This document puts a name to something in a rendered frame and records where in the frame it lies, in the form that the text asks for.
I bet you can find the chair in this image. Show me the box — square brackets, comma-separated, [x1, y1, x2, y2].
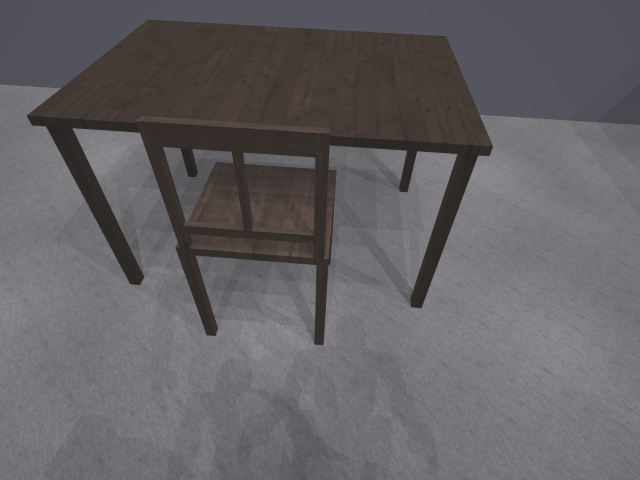
[136, 116, 337, 345]

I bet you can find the table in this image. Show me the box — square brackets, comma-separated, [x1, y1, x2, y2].
[27, 20, 493, 308]

